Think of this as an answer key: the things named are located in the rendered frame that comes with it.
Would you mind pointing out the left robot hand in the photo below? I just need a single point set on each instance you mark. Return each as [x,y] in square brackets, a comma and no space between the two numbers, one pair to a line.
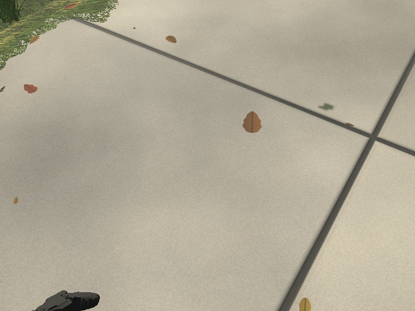
[64,301]

